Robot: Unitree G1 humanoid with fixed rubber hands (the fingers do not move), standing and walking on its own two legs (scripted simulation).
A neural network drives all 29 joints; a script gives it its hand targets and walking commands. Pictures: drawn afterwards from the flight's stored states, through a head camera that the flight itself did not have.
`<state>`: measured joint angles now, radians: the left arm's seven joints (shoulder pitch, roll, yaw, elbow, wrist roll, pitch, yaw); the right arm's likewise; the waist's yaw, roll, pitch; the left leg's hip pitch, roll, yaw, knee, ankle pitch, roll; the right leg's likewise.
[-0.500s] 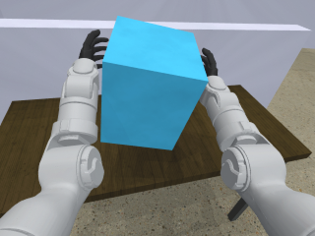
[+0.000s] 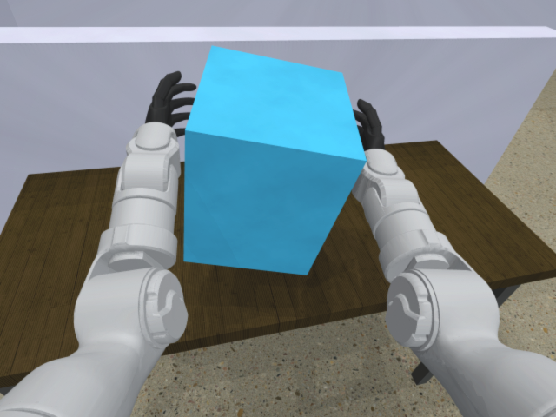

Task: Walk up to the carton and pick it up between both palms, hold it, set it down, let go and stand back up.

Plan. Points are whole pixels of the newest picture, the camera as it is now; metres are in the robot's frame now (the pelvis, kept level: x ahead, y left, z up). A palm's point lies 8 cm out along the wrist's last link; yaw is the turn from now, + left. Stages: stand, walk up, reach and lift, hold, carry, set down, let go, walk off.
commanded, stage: set down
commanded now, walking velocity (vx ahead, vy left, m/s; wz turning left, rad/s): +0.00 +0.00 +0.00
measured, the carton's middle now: (262, 167) +0.43 -0.01 +0.16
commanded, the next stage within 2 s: none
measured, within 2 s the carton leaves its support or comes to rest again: rests again in 1.60 s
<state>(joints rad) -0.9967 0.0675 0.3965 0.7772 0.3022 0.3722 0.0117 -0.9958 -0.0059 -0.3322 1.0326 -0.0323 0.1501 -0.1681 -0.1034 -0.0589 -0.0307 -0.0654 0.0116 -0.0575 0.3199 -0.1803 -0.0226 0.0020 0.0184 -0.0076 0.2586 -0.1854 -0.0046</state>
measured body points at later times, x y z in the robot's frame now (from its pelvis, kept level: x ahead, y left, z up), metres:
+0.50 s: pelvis +0.00 +0.00 +0.00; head -0.01 +0.02 +0.45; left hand +0.45 +0.13 +0.19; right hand +0.42 -0.17 +0.17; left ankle +0.00 +0.13 -0.75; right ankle -0.02 -0.11 -0.75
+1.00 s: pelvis +0.00 +0.00 +0.00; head +0.01 +0.03 +0.45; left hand +0.44 +0.13 +0.13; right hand +0.42 -0.16 +0.14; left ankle +0.00 +0.13 -0.75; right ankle -0.02 -0.11 -0.75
